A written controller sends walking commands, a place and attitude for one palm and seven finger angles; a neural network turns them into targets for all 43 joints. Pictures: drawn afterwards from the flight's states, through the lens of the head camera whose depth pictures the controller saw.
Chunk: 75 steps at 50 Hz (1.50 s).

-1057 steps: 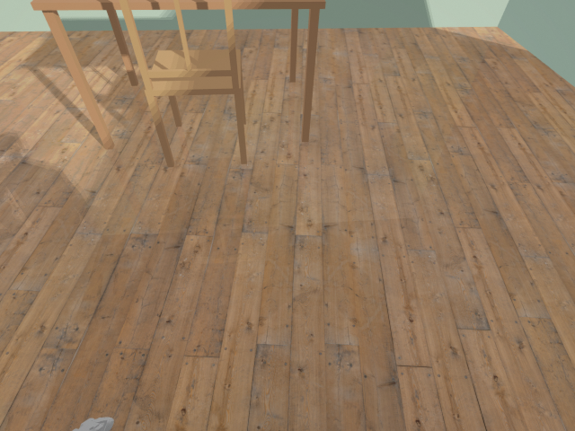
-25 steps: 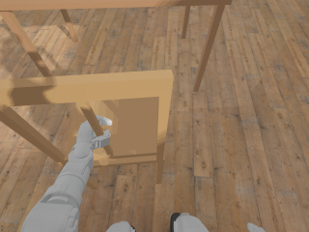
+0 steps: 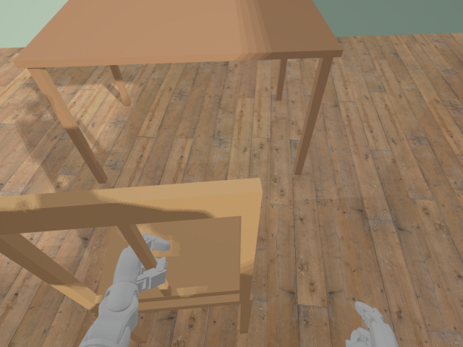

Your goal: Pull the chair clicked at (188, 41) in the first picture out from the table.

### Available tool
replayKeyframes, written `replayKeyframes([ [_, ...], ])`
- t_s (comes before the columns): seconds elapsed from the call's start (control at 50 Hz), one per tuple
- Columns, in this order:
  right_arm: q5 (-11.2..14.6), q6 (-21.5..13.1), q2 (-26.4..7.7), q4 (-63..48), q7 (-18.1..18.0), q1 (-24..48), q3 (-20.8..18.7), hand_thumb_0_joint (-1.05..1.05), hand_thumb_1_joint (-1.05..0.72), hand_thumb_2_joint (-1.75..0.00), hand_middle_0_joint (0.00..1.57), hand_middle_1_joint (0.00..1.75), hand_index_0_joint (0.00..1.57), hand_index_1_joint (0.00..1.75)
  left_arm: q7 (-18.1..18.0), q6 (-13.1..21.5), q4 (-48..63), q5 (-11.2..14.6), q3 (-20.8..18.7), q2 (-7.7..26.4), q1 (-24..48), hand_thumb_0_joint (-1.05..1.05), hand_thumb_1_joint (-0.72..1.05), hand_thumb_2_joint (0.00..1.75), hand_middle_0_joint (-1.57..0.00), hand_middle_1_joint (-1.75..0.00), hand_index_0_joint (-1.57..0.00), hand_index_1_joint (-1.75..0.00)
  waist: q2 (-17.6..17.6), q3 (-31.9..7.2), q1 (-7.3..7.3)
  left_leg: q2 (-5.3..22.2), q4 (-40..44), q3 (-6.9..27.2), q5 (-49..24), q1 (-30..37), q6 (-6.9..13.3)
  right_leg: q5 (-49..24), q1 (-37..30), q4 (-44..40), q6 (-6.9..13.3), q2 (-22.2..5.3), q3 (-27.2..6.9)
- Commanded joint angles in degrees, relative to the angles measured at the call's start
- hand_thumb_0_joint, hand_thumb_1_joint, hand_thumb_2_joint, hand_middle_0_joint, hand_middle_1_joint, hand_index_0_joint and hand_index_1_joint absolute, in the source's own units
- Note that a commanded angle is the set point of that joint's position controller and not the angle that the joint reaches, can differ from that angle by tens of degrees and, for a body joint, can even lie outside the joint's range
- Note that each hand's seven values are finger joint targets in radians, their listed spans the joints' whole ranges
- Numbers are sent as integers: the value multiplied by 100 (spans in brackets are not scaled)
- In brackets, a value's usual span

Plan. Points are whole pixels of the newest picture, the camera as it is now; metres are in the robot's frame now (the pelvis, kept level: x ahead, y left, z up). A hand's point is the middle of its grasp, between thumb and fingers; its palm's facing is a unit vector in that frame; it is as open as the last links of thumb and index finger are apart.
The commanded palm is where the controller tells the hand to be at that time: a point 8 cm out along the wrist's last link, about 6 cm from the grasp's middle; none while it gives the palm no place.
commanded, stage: stop walking, hand still on the chair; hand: left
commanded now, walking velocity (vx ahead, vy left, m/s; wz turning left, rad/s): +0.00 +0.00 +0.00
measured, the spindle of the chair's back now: (150, 264) +0.28 +0.18 -0.07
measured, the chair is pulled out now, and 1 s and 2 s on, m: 0.62 0.62 0.62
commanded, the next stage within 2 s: open the thumb and straighten the fingers in 0.30 s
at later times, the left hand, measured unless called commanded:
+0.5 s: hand (160, 271) +0.26 +0.16 -0.06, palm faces +0.08 -0.98 -0.16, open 5.3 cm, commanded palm +0.24 +0.21 -0.04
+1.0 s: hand (160, 273) +0.26 +0.16 -0.07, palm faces +0.08 -0.98 -0.19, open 15.7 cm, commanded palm +0.24 +0.22 -0.04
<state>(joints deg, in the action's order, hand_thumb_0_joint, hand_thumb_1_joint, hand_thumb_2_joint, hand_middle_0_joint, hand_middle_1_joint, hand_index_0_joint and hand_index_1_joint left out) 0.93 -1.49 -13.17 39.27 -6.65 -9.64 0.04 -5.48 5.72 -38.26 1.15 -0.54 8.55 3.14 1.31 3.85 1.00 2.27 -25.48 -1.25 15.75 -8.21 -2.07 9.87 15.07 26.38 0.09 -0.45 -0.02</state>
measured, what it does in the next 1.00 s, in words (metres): stands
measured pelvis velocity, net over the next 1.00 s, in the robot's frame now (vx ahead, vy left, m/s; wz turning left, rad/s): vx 0.02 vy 0.00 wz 0.05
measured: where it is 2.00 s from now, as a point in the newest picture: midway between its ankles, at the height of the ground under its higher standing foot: outside the picture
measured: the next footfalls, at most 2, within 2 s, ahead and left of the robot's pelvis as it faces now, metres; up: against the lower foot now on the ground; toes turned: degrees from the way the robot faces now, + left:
none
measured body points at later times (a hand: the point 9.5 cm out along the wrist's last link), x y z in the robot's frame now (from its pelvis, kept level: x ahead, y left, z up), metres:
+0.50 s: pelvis +0.01 +0.00 +0.00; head +0.03 +0.00 +0.45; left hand +0.26 +0.21 -0.05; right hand +0.14 -0.24 -0.11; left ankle -0.02 +0.14 -0.74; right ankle +0.05 -0.12 -0.74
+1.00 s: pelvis +0.02 +0.00 -0.03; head +0.06 -0.02 +0.41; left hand +0.25 +0.21 -0.05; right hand +0.19 -0.23 -0.13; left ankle -0.02 +0.14 -0.74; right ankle +0.05 -0.12 -0.74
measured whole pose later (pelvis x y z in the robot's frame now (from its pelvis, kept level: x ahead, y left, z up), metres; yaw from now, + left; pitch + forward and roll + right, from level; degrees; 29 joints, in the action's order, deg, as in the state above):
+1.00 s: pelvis +0.02 +0.00 -0.03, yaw +3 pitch +9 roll +1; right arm 1.8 -6.4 -14.1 33.5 -4.5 -12.3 0.8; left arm -3.8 -8.1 -11.7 3.1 1.4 8.7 -8.4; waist 2.8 -5.3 1.5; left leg 0.7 -45.2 1.6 25.5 -28.9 -1.7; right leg 20.4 34.7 45.9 -0.3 -2.6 2.1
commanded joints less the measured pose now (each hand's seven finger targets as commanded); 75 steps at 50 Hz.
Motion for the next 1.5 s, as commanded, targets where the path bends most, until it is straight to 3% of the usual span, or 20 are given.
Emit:
replayKeyframes([
  [0.0,-20,-154,-642,-764,-12,200,-189,0,-90,-90,20,30,20,30,-103,380,1525,-28,-292,905,1110,0,90,90,-50,-145,-50,-145,-9,-1489,-42,414,311,288,-1473,93,188,-1525,-1026,-247,157,-549,-493],
  [0.34,-24,-52,-632,-853,-15,240,-163,0,-90,-90,20,30,20,30,-148,291,2089,6,-260,979,728,0,90,90,-50,-145,-50,-145,241,-1453,-27,420,424,244,-1540,127,188,-1666,-1101,-314,152,-516,-383],
  [0.38,-47,-30,-629,-867,-4,207,-172,0,-90,-90,20,30,20,30,-161,263,1753,-8,-360,916,186,0,90,90,-50,-145,-50,-145,146,-1414,-60,417,432,261,-1471,53,175,-1549,-1074,-310,162,-508,-367],
  [0.4,302,-93,-809,-871,167,184,-193,0,-90,-90,20,30,20,30,-45,12,1295,291,190,200,-54,0,78,84,-50,-145,-50,-145,-606,-1238,293,126,204,73,-1059,-780,123,-1138,-641,9,81,-338,195],
  [0.42,285,-185,-837,-919,242,253,-244,0,-90,-90,20,30,20,30,5,82,1899,318,-177,618,305,0,66,78,-50,-145,-50,-145,-608,-1384,118,88,73,29,-864,-1000,150,-979,-495,117,84,-310,131],
  [0.46,261,-332,-810,-969,318,285,-272,0,-90,-90,20,30,20,30,24,101,2334,288,-377,956,137,0,42,67,-50,-145,-50,-145,-192,-1523,42,-6,-80,-12,-497,-1222,161,-525,-329,258,81,-310,109],
  [0.5,202,-473,-759,-990,347,259,-272,0,-90,-90,20,30,20,30,70,66,2652,193,-266,912,357,0,17,55,-50,-145,-50,-145,152,-1698,94,-68,-302,-55,-474,-1293,184,-411,-95,407,79,-284,103],
  [0.58,189,-582,-805,-1051,357,184,-254,0,-90,-90,20,30,20,30,130,-297,2600,237,-107,671,172,0,-31,32,-50,-145,-50,-145,-19,-1678,133,-108,-623,-39,-263,-1657,203,-157,313,661,36,-244,194],
  [0.6,181,-600,-836,-1052,344,157,-265,0,-90,-90,20,30,20,30,128,-357,2701,254,-224,793,337,0,-43,26,-47,-138,-47,-138,-71,-1783,139,-122,-692,-11,-242,-1713,204,-122,346,730,32,-239,199],
  [0.62,168,-619,-854,-1118,327,156,-290,0,-90,-90,20,30,20,30,135,-423,2827,254,-412,969,63,0,-55,20,-45,-130,-45,-130,0,-1955,12,-124,-731,-15,-270,-1729,203,-118,262,798,37,-247,183],
  [0.72,149,-729,-868,-1231,238,79,-268,0,-90,-90,20,30,20,30,155,-706,3225,285,-37,546,192,0,-55,20,-32,-94,-32,-94,-283,-2051,136,-130,-997,55,-421,-1801,198,-240,533,1069,0,-227,310],
  [0.78,126,-796,-863,-1274,211,30,-264,0,-90,-90,20,30,20,30,117,-801,3476,252,10,514,-35,0,-55,20,-25,-73,-25,-73,-171,-2188,109,-134,-1148,79,-637,-1759,187,-426,591,1227,11,-238,345],
  [0.88,101,-800,-869,-1366,176,0,-239,0,-90,-90,20,30,20,30,85,-1022,3651,199,-166,693,-324,0,-55,20,-13,-36,-13,-36,-454,-2128,84,-176,-1323,75,-551,-2035,212,-483,584,1340,-21,-254,332],
  [0.98,96,-780,-844,-1484,138,-17,-201,0,-90,-90,20,30,20,30,138,-1113,3990,185,-286,872,-467,0,-55,20,0,0,0,0,-328,-2091,102,-211,-1492,61,-438,-2233,237,-415,637,1406,-33,-279,283],
  [1.04,102,-826,-839,-1512,111,-49,-198,0,-90,-90,20,30,20,30,185,-1116,4273,207,-211,849,-572,0,-55,20,0,0,0,0,-32,-2174,139,-210,-1600,62,-602,-2143,239,-571,679,1440,-10,-289,284],
  [1.08,93,-857,-857,-1505,91,-82,-188,0,-90,-90,20,30,20,30,200,-1155,4222,252,-215,838,-677,0,-55,20,0,0,0,0,-344,-2142,177,-214,-1666,101,-549,-2252,248,-548,712,1493,-39,-278,323],
  [1.2,98,-946,-875,-1479,51,-118,-184,0,-90,-90,20,30,20,30,300,-1242,4358,268,-64,773,-656,0,-55,20,0,0,0,0,-97,-2195,221,-225,-1762,123,-561,-2199,255,-469,880,1534,-46,-296,359],
  [1.22,96,-936,-874,-1521,51,-135,-227,0,-90,-90,20,30,20,30,297,-1280,4070,281,-547,1090,-1499,0,-55,20,0,0,0,0,-310,-2173,19,-218,-1746,124,-576,-2373,232,-481,745,1589,-23,-287,387],
  [1.24,97,-924,-880,-1582,60,-74,-210,0,-90,-90,20,30,20,30,331,-1298,4180,278,-431,996,-1799,0,-55,20,0,0,0,0,-160,-2194,-52,-234,-1714,122,-637,-2392,222,-572,666,1581,17,-299,388],
  [1.48,90,-1123,-756,-1782,-6,-94,-238,0,-90,-90,20,30,20,30,145,-1136,5777,126,100,716,-2917,0,-55,20,0,0,0,0,-63,-2081,123,-225,-2006,223,-628,-2409,240,-290,1249,1829,8,-274,490],
])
